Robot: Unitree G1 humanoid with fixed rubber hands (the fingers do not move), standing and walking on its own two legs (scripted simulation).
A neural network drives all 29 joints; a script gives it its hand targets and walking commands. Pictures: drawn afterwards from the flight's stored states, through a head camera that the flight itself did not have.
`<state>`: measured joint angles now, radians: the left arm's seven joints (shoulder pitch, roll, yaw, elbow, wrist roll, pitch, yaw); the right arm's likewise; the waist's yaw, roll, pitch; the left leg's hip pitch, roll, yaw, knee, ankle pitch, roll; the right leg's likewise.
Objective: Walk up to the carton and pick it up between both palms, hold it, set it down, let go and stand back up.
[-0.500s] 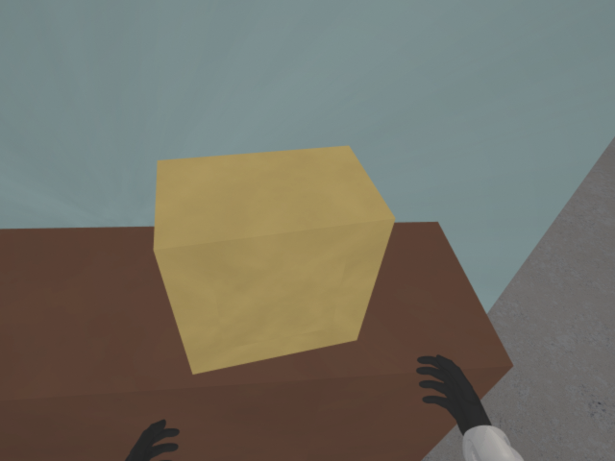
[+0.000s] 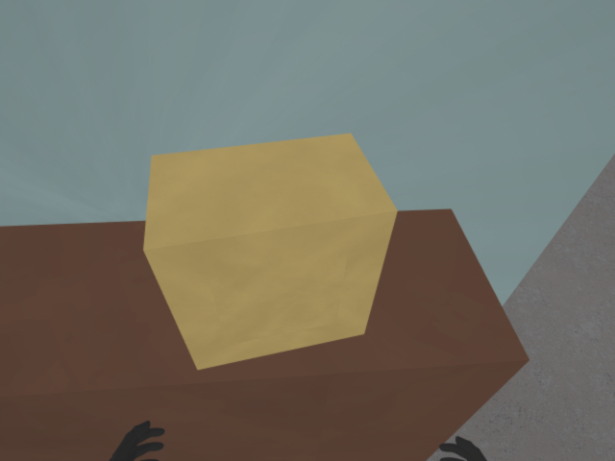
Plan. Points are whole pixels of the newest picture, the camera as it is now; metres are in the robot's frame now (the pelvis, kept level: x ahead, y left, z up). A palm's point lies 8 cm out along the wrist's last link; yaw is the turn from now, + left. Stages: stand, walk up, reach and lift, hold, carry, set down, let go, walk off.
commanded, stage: stand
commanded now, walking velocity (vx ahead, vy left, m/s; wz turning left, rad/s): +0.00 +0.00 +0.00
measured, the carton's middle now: (271, 256) +0.40 +0.05 +0.06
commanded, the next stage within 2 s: none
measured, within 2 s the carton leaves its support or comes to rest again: neither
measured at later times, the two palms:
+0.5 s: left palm out of the picture +0.05 +0.26 -0.11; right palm out of the picture +0.05 -0.26 -0.11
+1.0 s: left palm out of the picture +0.00 +0.26 -0.12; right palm out of the picture +0.00 -0.25 -0.12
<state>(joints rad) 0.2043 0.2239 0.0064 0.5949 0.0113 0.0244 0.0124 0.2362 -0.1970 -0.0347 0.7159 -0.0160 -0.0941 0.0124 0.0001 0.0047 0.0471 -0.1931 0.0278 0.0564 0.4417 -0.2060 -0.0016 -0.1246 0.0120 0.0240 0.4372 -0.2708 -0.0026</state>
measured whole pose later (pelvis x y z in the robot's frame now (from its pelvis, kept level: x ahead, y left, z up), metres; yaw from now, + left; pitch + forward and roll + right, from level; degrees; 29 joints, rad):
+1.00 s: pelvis -0.03 +0.00 +0.00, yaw +3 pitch -3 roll -1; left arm 0.37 0.26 -0.01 0.84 0.01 -0.02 0.00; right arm 0.40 -0.26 0.01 0.83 -0.01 -0.02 -0.01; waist -0.01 0.00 0.02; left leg -0.26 0.01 0.00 0.49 -0.18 0.00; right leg -0.18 0.00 -0.01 0.48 -0.26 0.00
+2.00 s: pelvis -0.01 +0.00 +0.00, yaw +4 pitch -1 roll +0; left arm 0.34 0.24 -0.02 0.95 0.00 -0.01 0.03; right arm 0.36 -0.23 0.01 0.96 -0.01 -0.01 -0.03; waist -0.01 0.00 0.05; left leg -0.25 0.00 -0.03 0.45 -0.18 -0.01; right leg -0.15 0.00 -0.02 0.44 -0.27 0.00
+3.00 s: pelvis +0.00 +0.00 +0.00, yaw +4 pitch -1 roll +0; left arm 0.34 0.21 -0.02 1.01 0.00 -0.01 0.03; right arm 0.33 -0.20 0.01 1.02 -0.01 -0.01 -0.04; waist 0.00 0.00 0.05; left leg -0.23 -0.01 -0.04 0.44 -0.19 -0.01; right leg -0.12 -0.01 -0.03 0.42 -0.28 0.01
